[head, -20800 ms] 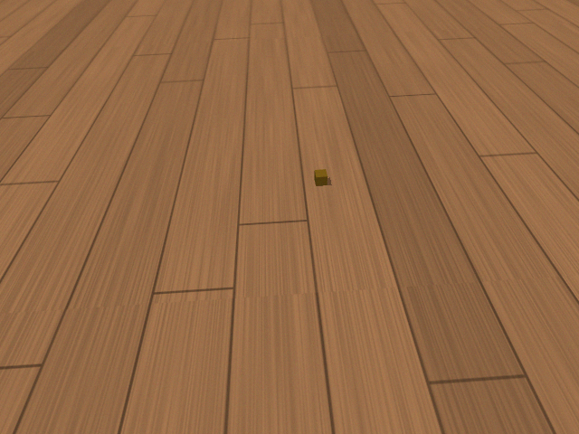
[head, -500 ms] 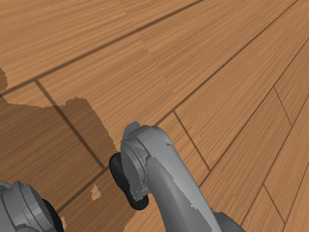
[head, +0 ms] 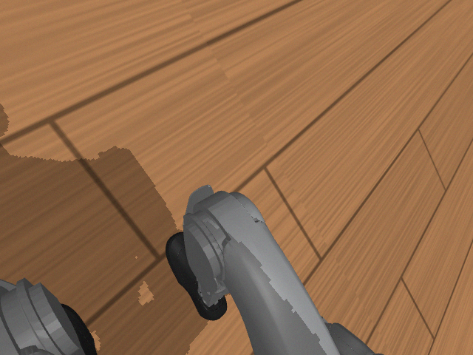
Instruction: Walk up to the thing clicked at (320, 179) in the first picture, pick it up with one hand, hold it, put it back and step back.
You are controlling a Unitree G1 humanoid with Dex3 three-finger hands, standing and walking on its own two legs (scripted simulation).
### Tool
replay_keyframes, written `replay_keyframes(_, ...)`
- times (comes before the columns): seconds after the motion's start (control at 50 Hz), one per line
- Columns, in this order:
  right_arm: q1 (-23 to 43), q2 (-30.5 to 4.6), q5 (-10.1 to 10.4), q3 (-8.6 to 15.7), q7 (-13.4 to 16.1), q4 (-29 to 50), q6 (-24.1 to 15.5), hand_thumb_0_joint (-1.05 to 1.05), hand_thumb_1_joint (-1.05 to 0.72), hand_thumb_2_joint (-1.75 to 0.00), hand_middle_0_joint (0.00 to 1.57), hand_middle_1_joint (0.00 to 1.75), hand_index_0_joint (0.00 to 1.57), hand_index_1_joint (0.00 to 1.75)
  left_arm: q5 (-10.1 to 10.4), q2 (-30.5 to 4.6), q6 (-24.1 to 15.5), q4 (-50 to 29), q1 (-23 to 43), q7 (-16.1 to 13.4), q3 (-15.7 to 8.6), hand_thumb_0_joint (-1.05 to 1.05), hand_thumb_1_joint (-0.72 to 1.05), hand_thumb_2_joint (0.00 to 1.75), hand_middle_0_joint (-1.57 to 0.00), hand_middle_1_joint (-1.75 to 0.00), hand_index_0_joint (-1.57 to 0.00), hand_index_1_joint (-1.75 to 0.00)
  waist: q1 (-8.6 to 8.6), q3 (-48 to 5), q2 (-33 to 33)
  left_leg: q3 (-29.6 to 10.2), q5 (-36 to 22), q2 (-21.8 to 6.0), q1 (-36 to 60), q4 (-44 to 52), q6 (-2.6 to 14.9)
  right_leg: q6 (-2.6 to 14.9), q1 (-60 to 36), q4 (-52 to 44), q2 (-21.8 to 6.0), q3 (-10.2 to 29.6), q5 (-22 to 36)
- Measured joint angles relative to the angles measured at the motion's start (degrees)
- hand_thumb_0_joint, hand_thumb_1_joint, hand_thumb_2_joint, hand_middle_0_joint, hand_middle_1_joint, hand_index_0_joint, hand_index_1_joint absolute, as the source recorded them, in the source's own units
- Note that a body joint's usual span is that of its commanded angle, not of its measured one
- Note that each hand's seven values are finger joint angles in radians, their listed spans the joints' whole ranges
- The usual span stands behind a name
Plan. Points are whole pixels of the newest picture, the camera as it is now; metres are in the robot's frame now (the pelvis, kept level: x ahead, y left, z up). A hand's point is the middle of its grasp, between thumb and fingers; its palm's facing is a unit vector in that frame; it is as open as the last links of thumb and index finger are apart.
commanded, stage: close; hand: left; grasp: from above
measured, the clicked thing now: out of the picture +0.49 +0.39 -0.29
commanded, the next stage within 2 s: none
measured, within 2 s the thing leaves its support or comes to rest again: neither
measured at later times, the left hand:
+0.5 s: hand out of the picture +0.48 +0.37 -0.25, palm faces -0.40 -0.21 -0.89, open 13.1 cm
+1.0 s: hand out of the picture +0.48 +0.37 -0.25, palm faces -0.38 -0.21 -0.90, open 11.2 cm
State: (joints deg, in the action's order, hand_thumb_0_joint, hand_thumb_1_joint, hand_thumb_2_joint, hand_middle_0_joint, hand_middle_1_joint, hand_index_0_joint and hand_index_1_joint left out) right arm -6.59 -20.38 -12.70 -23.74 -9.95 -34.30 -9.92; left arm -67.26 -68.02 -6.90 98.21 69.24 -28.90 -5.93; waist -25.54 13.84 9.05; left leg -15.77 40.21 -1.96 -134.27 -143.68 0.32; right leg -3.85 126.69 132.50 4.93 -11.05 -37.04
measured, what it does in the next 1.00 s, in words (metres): stands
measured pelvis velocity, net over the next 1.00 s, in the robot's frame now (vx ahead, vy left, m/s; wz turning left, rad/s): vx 0.00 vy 0.00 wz -0.01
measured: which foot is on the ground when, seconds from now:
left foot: down 0.00-1.00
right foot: down 0.00-1.00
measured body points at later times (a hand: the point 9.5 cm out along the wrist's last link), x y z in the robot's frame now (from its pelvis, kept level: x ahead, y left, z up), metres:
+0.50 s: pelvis +0.00 +0.00 +0.00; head +0.30 +0.13 +0.30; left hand +0.49 +0.37 -0.20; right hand +0.03 -0.24 -0.05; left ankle +0.06 +0.13 -0.28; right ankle +0.12 -0.12 -0.28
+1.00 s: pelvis +0.00 +0.00 +0.00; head +0.30 +0.13 +0.30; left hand +0.50 +0.38 -0.20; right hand +0.03 -0.24 -0.05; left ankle +0.06 +0.13 -0.28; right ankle +0.12 -0.12 -0.28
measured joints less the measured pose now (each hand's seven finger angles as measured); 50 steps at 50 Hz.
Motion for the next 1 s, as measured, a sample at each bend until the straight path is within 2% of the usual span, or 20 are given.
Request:
replay_keyframes(0.08,0.17,0.09,0.02,-0.07,0.19,0.23,0.11,0.00,-0.89,-0.90,0.20,0.30,0.20,0.30,0.07,-0.03,-0.36,-0.16,0.02,0.26,0.22,0.00,-0.45,0.95,-0.13,-0.95,-0.12,-0.95,-0.10,0.30,0.24,-0.08,0.10,-0.04,0.21,0.00,0.01,-0.02,-0.22,-0.07,0.03,-0.07,-0.04)
replay_keyframes(0.24,-0.13,-0.17,0.08,0.17,0.07,0.38,0.21,0.00,-0.89,-0.90,0.20,0.30,0.20,0.30,-0.51,0.33,-0.17,-0.81,-0.06,-0.34,-0.80,0.00,-0.41,0.91,-0.16,-0.93,-0.15,-0.93,0.08,-0.18,0.22,-0.22,0.13,-0.06,-0.03,-0.03,-0.03,0.18,-0.03,-0.17,0.05,-0.21,0.00)
replay_keyframes(0.5,-0.03,-0.27,0.16,0.03,0.32,0.58,0.73,0.00,-0.89,-0.90,0.20,0.30,0.20,0.30,0.16,-0.09,0.10,-1.02,-0.33,1.08,0.05,0.00,-0.31,0.84,-0.22,-0.87,-0.22,-0.86,0.12,0.05,0.15,-0.06,-0.04,0.01,0.04,0.09,0.18,0.01,-0.27,-0.29,-0.06,-0.12,0.03)
replay_keyframes(0.7,-0.02,0.03,-0.20,-0.50,0.40,0.67,0.72,0.00,-0.89,-0.90,0.20,0.30,0.20,0.30,-0.54,-0.12,-0.84,-1.15,-1.04,0.42,-0.74,0.00,-0.22,0.76,-0.29,-0.81,-0.30,-0.80,0.46,0.42,0.44,-0.23,-0.39,-0.02,-0.01,-0.14,0.12,0.17,-0.21,-0.15,-0.01,-0.27,0.47)
replay_keyframes(1.0,0.27,0.11,-0.05,-0.38,0.61,0.16,0.71,0.00,-0.89,-0.90,0.20,0.30,0.20,0.30,-0.14,-0.38,-0.26,-1.34,-0.34,0.66,-0.32,0.00,-0.04,0.63,-0.43,-0.69,-0.44,-0.67,0.24,-0.06,0.28,-0.14,0.05,-0.13,-0.26,-0.32,0.34,-0.04,-0.02,-0.08,0.01,-0.20,0.10)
